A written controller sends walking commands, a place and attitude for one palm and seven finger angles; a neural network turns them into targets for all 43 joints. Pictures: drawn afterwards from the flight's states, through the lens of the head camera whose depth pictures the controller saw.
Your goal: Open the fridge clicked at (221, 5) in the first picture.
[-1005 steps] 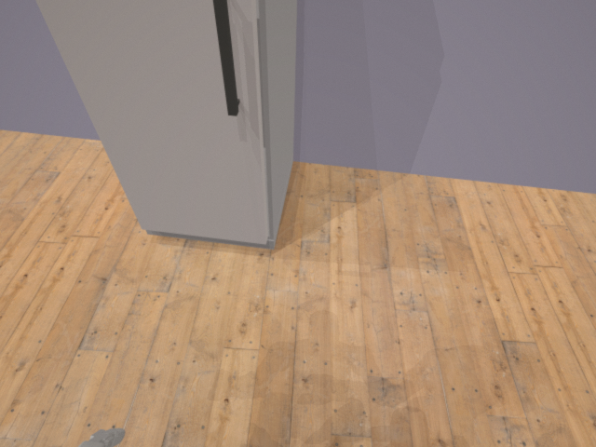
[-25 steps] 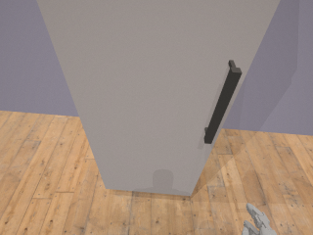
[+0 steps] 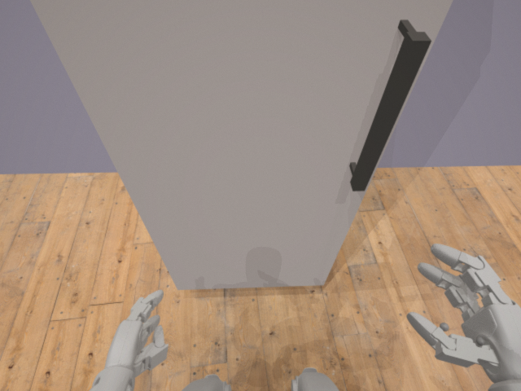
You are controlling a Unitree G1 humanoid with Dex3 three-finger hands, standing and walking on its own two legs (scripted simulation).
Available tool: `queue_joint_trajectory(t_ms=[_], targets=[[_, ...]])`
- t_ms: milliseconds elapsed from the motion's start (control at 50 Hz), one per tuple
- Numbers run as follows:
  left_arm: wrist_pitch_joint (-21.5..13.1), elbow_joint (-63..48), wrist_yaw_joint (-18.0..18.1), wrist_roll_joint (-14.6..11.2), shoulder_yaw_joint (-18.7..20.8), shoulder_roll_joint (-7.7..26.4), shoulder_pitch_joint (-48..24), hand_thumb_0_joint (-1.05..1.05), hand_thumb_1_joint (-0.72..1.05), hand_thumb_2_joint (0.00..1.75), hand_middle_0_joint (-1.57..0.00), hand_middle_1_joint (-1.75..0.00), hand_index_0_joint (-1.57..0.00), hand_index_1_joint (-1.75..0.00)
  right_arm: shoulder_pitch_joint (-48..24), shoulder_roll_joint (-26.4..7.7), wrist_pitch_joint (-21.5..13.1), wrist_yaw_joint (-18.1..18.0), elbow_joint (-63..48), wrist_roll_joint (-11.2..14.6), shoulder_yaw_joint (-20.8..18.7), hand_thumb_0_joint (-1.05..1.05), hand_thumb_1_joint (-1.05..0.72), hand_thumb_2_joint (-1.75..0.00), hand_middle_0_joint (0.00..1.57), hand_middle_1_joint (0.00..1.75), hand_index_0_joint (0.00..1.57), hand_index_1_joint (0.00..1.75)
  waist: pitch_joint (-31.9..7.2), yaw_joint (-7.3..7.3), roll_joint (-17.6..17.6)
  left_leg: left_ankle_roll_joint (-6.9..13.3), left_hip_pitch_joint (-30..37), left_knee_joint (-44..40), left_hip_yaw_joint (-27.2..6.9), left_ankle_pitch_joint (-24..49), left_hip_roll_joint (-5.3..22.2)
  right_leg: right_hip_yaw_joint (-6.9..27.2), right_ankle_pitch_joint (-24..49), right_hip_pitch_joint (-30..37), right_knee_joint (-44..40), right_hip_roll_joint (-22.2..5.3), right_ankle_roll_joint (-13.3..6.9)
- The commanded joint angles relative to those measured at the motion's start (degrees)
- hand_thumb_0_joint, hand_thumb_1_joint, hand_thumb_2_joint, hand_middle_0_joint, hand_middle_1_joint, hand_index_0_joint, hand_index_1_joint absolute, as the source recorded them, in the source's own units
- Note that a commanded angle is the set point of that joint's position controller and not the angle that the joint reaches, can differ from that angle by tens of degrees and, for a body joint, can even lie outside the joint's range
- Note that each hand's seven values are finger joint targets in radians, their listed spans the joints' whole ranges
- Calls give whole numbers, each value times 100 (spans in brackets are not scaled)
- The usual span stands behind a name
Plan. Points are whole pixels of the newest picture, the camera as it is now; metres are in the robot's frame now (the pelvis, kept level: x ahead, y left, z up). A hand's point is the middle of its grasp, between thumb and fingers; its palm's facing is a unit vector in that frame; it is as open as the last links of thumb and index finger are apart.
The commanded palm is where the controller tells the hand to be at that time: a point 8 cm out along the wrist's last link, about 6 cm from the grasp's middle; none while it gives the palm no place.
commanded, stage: raise the hand to about handle height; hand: right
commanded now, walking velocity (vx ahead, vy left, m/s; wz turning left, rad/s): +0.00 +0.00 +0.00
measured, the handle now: (377, 119) +0.50 -0.17 +0.15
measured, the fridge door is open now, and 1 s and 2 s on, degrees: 0 0 0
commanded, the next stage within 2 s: move the hooked fingers beside the handle in 1.42 s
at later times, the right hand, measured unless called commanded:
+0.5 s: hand (499, 268) +0.26 -0.28 +0.12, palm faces -0.01 +1.00 -0.06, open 13.1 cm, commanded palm +0.23 -0.33 +0.14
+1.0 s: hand out of the picture +0.30 -0.33 +0.18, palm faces +0.02 +1.00 -0.07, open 14.0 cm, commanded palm +0.26 -0.37 +0.18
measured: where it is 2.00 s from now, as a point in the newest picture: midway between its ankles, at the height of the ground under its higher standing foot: outside the picture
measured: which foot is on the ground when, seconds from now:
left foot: down 0.00-1.00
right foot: down 0.00-1.00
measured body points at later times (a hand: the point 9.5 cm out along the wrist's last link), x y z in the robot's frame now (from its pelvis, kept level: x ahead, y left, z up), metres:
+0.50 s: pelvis +0.02 -0.04 +0.04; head +0.04 -0.05 +0.49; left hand +0.18 +0.21 -0.02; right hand +0.25 -0.33 +0.13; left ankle +0.02 +0.08 -0.67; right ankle +0.03 -0.13 -0.67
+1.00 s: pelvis +0.01 -0.05 +0.05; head +0.02 -0.06 +0.50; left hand +0.18 +0.18 -0.01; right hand +0.29 -0.38 +0.19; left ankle +0.02 +0.08 -0.67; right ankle +0.03 -0.13 -0.67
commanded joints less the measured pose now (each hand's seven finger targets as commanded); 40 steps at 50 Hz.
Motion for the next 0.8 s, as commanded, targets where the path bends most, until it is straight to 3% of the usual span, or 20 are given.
queue_joint_trajectory(t_ms=[0,80,160,240,280,320,360,420,500,560,600,780], targets=[[-371,-889,141,-67,421,881,-195,0,90,90,-20,-30,-20,-30,-362,-1245,276,230,-620,432,-1060,0,-8,-55,26,82,26,82,-1157,144,300,-645,1662,-1865,-1899,1091,483,-80,1137,326,-800,198,-235],[-482,-857,117,-35,430,865,-186,0,90,90,-20,-30,-20,-30,-454,-1210,228,63,-626,537,-1194,0,1,-51,27,88,27,88,-972,64,519,-639,1732,-1916,-1737,1327,445,-42,1308,533,-1119,185,-208],[-622,-816,67,-59,487,934,-13,0,90,90,-20,-30,-20,-30,-421,-1079,52,26,-676,429,-1016,0,10,-47,27,94,27,94,-897,92,272,-523,1499,-1930,-1367,1252,282,-128,1396,977,-1478,212,-237],[-708,-804,83,-82,499,1026,83,0,90,90,-20,-30,-20,-30,-705,-1177,97,23,-763,380,-973,0,20,-43,28,100,28,100,-806,98,24,-375,1382,-1912,-1007,1204,110,-142,1507,1451,-1796,202,-268],[-724,-801,103,-70,500,1083,95,0,90,90,-20,-30,-20,-30,-876,-1359,156,-29,-789,362,-1103,0,24,-41,28,103,28,103,-768,70,81,-311,1414,-1873,-837,1260,27,-96,1568,1599,-1934,184,-274],[-744,-834,105,-79,461,1067,97,0,90,90,-20,-30,-20,-30,-1110,-1328,189,-90,-1073,326,-1024,0,29,-39,29,107,29,107,-873,75,-333,-281,1431,-1826,-690,1409,-5,-90,1646,1907,-2088,181,-256],[-762,-826,107,-76,433,1062,107,0,90,90,-20,-30,-20,-30,-1200,-1354,258,-177,-1112,300,-1055,0,34,-37,29,110,29,110,-832,73,-397,-257,1411,-1834,-578,1428,-36,-20,1661,2081,-2219,154,-223],[-720,-822,115,-87,397,1094,112,0,90,90,-20,-30,-20,-30,-1411,-1418,455,-149,-968,275,-1071,0,41,-34,29,114,29,114,-727,102,-293,-248,1450,-1906,-524,1501,-70,32,1699,2199,-2350,121,-199],[-648,-831,153,-107,329,1096,46,0,90,90,-20,-30,-20,-30,-1908,-1555,831,-5,-782,263,-1117,0,50,-30,30,120,30,120,-636,87,-472,-224,1582,-2038,-507,1638,-75,68,1799,2396,-2505,112,-171],[-609,-844,203,-112,281,1081,1,0,90,90,-20,-30,-20,-30,-2286,-1644,1085,76,-613,250,-1166,0,50,-30,30,120,30,120,-553,101,-245,-231,1598,-2142,-472,1552,-95,174,1695,2505,-2651,84,-151],[-588,-848,213,-116,248,1073,-33,0,90,90,-20,-30,-20,-30,-2585,-1744,1184,146,-652,235,-1184,0,50,-30,30,120,30,120,-624,90,-409,-211,1680,-2210,-493,1631,-102,177,1811,2684,-2708,83,-139],[-509,-793,277,-128,152,1063,-137,0,90,90,-20,-30,-20,-30,-3454,-2189,1536,358,-185,208,-1440,0,50,-30,30,120,30,120,-581,52,-408,-173,1962,-2535,-520,1634,-86,229,1805,2959,-2982,85,-122]])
